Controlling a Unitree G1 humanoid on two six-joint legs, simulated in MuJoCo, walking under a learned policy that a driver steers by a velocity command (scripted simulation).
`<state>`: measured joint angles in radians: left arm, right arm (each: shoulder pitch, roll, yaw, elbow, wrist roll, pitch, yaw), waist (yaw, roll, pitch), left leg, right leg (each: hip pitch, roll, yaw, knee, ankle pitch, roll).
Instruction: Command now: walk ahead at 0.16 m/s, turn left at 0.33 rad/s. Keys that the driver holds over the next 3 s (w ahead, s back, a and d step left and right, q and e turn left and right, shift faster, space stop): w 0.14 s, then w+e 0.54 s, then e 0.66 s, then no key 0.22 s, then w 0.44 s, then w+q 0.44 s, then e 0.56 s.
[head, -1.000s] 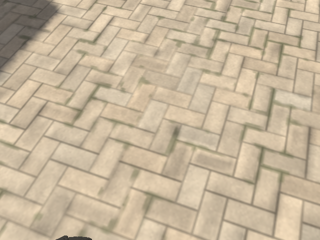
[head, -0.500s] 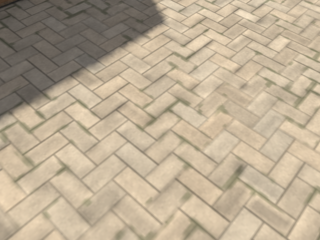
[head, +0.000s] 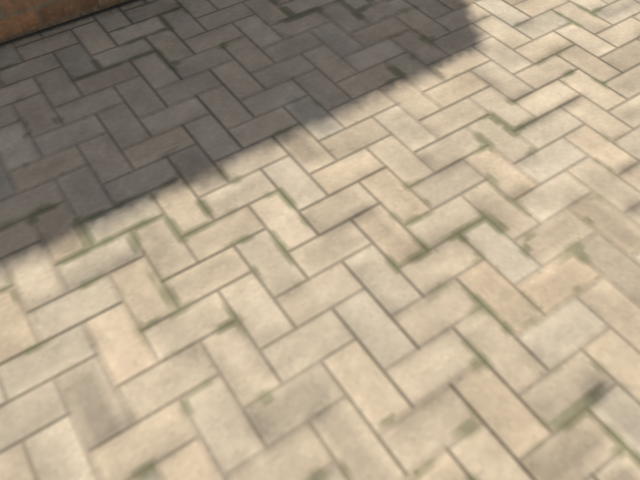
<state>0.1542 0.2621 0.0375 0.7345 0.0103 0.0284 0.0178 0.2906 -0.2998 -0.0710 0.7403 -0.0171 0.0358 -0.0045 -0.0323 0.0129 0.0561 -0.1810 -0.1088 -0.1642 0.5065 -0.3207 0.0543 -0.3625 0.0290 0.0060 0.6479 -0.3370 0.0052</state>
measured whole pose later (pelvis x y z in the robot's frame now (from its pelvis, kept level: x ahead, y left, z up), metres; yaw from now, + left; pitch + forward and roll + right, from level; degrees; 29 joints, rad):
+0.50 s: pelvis +0.16 +0.02 +0.00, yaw -6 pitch +2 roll -1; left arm 0.50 0.24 0.05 0.91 0.01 -0.05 -0.01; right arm 0.05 -0.24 -0.02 0.70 -0.03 -0.05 0.02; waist 0.10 0.01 0.02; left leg -0.39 -0.01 0.00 0.49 -0.19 0.00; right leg -0.03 0.05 0.14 0.39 -0.38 -0.03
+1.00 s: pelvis +0.36 -0.01 -0.02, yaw -23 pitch +1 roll +1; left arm 0.07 0.23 0.04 0.71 0.06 -0.02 -0.05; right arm 0.35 -0.24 -0.04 0.85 -0.01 -0.04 -0.03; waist -0.05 -0.01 0.09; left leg -0.10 0.05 0.26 0.69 -0.48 0.02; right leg -0.46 0.05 -0.09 0.56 -0.10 -0.12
